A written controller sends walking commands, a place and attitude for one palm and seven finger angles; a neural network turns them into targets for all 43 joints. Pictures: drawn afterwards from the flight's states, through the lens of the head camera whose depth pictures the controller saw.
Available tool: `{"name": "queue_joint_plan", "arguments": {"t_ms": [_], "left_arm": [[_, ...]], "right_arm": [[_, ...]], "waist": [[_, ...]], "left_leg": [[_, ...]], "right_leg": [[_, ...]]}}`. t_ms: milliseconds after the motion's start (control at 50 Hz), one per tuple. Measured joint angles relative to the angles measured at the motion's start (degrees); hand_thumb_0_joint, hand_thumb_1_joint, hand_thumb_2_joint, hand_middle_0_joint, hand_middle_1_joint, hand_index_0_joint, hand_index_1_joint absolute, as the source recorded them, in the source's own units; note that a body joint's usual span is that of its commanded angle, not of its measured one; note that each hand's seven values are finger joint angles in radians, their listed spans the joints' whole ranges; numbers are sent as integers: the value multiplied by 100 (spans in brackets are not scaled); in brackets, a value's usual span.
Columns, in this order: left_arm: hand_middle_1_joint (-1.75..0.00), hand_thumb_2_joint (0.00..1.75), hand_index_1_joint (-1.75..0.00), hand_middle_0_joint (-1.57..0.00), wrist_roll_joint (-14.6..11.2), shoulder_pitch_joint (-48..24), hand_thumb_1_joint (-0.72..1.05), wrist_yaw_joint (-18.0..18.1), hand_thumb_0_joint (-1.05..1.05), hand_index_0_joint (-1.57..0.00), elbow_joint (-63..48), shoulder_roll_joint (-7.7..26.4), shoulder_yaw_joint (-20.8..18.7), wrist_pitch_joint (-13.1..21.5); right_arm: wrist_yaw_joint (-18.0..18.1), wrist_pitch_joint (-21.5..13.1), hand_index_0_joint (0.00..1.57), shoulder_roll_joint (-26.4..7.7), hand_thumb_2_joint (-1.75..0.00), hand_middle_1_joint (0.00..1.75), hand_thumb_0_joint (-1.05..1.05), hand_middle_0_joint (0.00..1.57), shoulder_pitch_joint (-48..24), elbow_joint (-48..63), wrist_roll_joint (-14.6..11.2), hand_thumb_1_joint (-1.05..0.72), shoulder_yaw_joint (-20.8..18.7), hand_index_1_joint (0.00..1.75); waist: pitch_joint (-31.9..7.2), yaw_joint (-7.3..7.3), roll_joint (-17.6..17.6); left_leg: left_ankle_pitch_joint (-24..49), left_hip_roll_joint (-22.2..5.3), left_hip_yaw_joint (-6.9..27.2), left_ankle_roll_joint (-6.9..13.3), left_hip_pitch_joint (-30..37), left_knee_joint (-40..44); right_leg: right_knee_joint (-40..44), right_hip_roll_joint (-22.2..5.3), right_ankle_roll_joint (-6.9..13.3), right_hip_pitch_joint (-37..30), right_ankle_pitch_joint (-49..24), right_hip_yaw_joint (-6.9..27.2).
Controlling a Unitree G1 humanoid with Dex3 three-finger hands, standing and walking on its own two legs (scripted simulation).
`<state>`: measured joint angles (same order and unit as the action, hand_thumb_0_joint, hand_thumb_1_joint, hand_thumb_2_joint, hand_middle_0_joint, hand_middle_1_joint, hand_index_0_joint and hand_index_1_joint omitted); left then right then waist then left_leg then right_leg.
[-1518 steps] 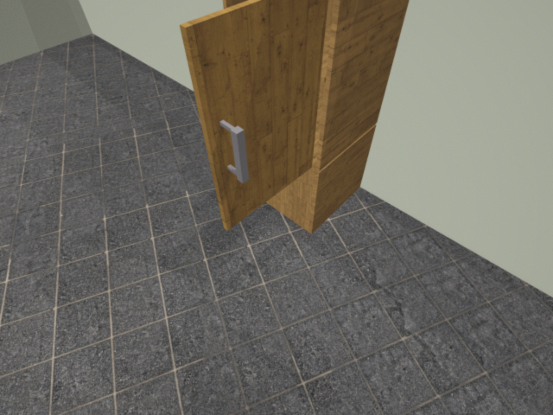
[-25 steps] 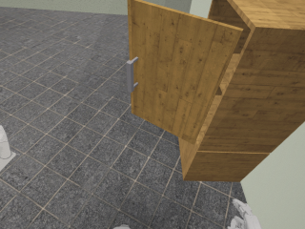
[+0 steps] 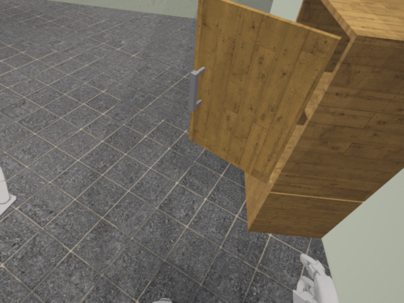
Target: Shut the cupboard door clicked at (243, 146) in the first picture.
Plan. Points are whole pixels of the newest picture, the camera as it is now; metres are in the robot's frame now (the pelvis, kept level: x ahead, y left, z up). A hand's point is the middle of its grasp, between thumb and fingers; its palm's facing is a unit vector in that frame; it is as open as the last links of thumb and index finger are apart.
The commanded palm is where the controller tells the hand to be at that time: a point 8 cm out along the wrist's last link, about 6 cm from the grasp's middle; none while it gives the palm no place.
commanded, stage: step back with the hand held close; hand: left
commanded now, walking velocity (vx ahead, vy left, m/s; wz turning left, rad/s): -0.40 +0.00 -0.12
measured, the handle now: (197, 89) +0.80 +0.06 -0.03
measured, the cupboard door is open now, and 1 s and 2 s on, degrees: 59 59 59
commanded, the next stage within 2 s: stop stepping back and stand still in 0.04 s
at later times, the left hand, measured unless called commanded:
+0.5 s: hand out of the picture +0.17 +0.29 +0.17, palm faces +0.44 -0.84 -0.33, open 7.4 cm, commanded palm +0.10 +0.31 +0.18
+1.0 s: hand out of the picture +0.15 +0.30 +0.17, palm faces +0.39 -0.83 -0.39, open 7.4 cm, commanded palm +0.09 +0.33 +0.18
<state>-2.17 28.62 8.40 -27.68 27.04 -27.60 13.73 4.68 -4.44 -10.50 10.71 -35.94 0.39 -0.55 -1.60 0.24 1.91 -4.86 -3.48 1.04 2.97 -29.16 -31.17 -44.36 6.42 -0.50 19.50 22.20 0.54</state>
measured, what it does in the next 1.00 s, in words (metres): steps on the spot: right foot, then left foot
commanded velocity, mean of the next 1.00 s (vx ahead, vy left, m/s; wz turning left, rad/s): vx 0.03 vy -0.03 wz -0.01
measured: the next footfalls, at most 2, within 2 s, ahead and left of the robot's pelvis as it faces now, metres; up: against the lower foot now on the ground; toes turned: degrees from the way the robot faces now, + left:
right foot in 0.12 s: -0.11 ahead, -0.14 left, +0.00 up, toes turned -3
left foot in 0.38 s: +0.09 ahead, +0.08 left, +0.00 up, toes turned -5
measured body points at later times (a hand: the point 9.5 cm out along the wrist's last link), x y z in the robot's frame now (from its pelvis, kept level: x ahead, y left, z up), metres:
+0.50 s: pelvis -0.07 +0.02 -0.01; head -0.09 +0.06 +0.44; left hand +0.14 +0.33 +0.18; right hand +0.01 -0.25 -0.09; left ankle +0.05 +0.09 -0.73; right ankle -0.15 -0.12 -0.72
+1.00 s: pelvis -0.08 +0.05 +0.00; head -0.08 +0.07 +0.45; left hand +0.13 +0.34 +0.19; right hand +0.05 -0.19 -0.08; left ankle -0.02 +0.15 -0.73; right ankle -0.13 -0.06 -0.73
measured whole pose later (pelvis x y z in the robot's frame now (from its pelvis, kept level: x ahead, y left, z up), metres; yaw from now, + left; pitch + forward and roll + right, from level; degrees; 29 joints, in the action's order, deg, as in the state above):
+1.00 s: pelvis -0.08 +0.05 +0.00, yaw -6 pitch +0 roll +0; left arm -2.1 28.2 9.9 -25.6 22.4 -23.8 9.0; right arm 4.7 -6.9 -10.1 14.2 -37.7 0.4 2.0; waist -1.7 0.1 -2.3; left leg -11.0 -0.3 -3.1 1.5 -17.9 -28.7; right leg -28.5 0.6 0.4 9.7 18.9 -0.9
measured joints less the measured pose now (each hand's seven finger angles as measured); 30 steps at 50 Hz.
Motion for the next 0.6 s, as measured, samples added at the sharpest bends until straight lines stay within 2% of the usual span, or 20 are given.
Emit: {"name": "queue_joint_plan", "arguments": {"t_ms": [40,100,120,140,180,240,280,300,340,380,420,460,520,560,600], "left_arm": [[-30,90,-30,-21,-95,152,88,8,2,-21,-137,-77,14,-58],[-30,90,-30,-21,-159,322,89,22,2,-21,-420,-144,79,-56],[-30,90,-30,-21,-160,299,89,28,2,-21,-496,-118,86,-27],[-30,90,-30,-21,-140,176,89,17,2,-21,-489,-154,154,16],[-30,90,-30,-21,-102,-127,89,-14,2,-21,-416,-203,354,4],[-30,90,-30,-21,-165,-147,88,-92,2,-21,-442,-36,438,-96],[-30,90,-30,-21,-204,196,88,-115,2,-21,-475,127,349,-153],[-30,90,-30,-22,-205,412,88,-104,2,-22,-496,178,302,-184],[-30,90,-30,-22,-167,772,88,-47,2,-22,-487,199,242,-239],[-30,90,-30,-22,-105,789,88,25,2,-22,-368,138,238,-277],[-30,90,-30,-22,-49,343,88,90,1,-22,-42,15,251,-275],[-30,90,-30,-22,-52,-96,88,155,1,-22,312,-171,200,-311],[-30,90,-30,-21,-83,-351,88,192,2,-21,467,-391,148,-437],[-30,90,-30,-21,-104,-162,89,147,2,-21,225,-415,213,-482],[-30,90,-30,-21,-112,252,89,85,2,-21,-189,-289,266,-472]], "right_arm": [[-71,-80,20,57,-90,30,1,20,23,-24,11,-90,50,30],[-133,-172,20,140,-90,30,1,21,-76,-47,64,-90,156,30],[-134,-191,20,167,-90,30,1,21,-164,-45,85,-90,192,30],[-119,-206,20,159,-90,30,1,21,-291,-91,109,-90,206,30],[-88,-201,20,137,-90,30,1,21,-473,-204,110,-90,175,30],[-82,-94,20,167,-90,30,1,21,-375,-122,-8,-90,157,30],[-66,16,20,149,-90,30,1,21,-124,-7,-27,-90,170,30],[-49,69,20,100,-90,30,1,21,32,39,-19,-90,169,30],[-9,161,20,-58,-90,30,1,21,371,37,-3,-90,140,30],[55,176,20,-266,-90,30,1,21,704,-55,-6,-90,77,30],[142,126,20,-387,-90,30,1,21,853,-251,-47,-90,-4,30],[177,47,20,-369,-90,30,1,20,825,-447,-83,-90,-4,30],[100,-119,20,-183,-90,30,2,20,724,-443,-34,-90,63,29],[-10,-215,20,-33,-90,30,2,20,699,-298,-5,-90,138,29],[-101,-255,20,95,-90,30,2,20,688,-78,25,-90,230,29]], "waist": [[-121,-97,-49],[-212,-255,-289],[-187,-318,-423],[-103,-355,-405],[129,-282,-226],[207,7,-182],[46,214,-240],[-65,253,-260],[-322,206,-277],[-538,132,-214],[-500,152,-211],[-359,128,-304],[-138,197,-358],[-45,249,-381],[-42,279,-484]], "left_leg": [[184,-59,-94,-43,-60,227],[396,-65,-396,-65,-228,423],[442,-53,-552,-71,-323,408],[489,-120,-618,-79,-397,381],[675,-236,-561,-74,-328,504],[709,-233,-468,-133,-201,516],[40,-120,-388,-279,-243,189],[-390,-41,-323,-367,-284,-92],[-864,108,-198,-447,-206,-761],[-1046,175,-107,-430,152,-848],[-641,304,-46,-171,214,-764],[-512,387,-107,-23,292,-621],[-177,388,-140,-116,502,74],[-104,369,-162,-189,631,533],[-234,421,-269,-278,622,741]], "right_leg": [[387,-55,64,-400,243,-94],[1555,-299,197,-1037,-74,-8],[1857,-413,174,-1132,-70,113],[1935,-400,65,-1095,119,170],[1809,-261,-44,-1031,-19,138],[1595,-223,-39,-1081,-70,48],[1490,-298,37,-1133,38,17],[1439,-342,66,-1153,91,41],[1360,-430,52,-1198,173,146],[1303,-488,-43,-1244,247,147],[1188,-576,-160,-1265,291,49],[1059,-617,-74,-1205,376,123],[806,-389,58,-925,522,118],[1132,-229,139,-915,454,-74],[1693,-183,240,-1020,290,-246]]}}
